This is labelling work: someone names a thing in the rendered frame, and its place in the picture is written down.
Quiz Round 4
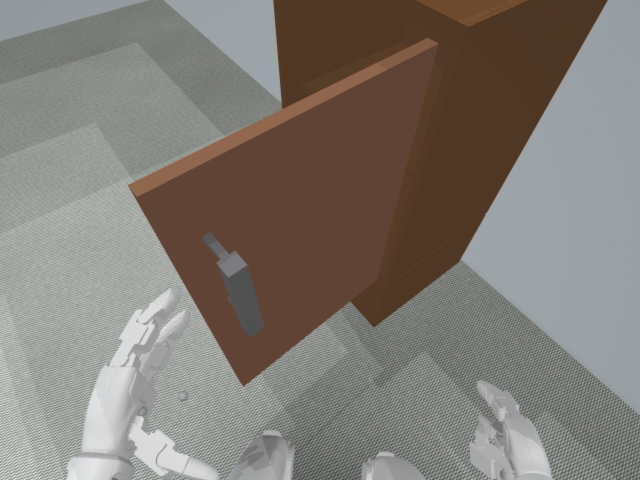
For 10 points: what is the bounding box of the robot thigh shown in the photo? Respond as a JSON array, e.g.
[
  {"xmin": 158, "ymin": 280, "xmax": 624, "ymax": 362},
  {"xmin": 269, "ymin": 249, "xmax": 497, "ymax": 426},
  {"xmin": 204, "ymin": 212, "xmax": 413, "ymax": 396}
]
[
  {"xmin": 227, "ymin": 435, "xmax": 294, "ymax": 480},
  {"xmin": 361, "ymin": 456, "xmax": 426, "ymax": 480}
]

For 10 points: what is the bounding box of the left robot forearm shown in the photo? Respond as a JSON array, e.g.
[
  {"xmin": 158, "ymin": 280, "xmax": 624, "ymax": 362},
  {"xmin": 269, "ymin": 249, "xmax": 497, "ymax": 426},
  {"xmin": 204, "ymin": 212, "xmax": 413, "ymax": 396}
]
[{"xmin": 66, "ymin": 453, "xmax": 135, "ymax": 480}]

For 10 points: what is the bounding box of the robot left hand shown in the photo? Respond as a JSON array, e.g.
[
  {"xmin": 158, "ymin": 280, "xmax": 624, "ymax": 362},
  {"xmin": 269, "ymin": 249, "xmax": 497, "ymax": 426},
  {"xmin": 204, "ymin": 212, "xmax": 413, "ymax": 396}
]
[{"xmin": 81, "ymin": 286, "xmax": 220, "ymax": 480}]

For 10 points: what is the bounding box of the robot right hand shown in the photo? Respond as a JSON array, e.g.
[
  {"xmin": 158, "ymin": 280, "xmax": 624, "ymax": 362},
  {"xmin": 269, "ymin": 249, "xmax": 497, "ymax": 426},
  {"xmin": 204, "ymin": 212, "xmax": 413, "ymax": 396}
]
[{"xmin": 469, "ymin": 380, "xmax": 552, "ymax": 480}]

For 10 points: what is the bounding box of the robot left thigh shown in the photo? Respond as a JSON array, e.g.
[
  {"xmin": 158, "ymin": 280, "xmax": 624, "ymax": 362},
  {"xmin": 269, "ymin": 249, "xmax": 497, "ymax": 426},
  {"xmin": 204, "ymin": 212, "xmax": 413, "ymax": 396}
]
[{"xmin": 227, "ymin": 435, "xmax": 294, "ymax": 480}]

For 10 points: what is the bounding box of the cupboard door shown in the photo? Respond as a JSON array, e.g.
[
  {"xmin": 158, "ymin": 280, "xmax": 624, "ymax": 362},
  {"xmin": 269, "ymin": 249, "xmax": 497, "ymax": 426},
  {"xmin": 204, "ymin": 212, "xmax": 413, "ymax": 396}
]
[{"xmin": 128, "ymin": 38, "xmax": 439, "ymax": 387}]

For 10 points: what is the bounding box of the robot right thigh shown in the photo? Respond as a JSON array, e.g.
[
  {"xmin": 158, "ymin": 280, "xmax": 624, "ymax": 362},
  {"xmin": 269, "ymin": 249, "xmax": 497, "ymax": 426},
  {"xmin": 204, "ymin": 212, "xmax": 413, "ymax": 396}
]
[{"xmin": 361, "ymin": 456, "xmax": 426, "ymax": 480}]

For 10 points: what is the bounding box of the handle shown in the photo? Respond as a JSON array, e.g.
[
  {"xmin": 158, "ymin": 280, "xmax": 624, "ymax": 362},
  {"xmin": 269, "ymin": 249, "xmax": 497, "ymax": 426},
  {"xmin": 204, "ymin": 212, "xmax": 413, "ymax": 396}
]
[{"xmin": 202, "ymin": 232, "xmax": 264, "ymax": 338}]

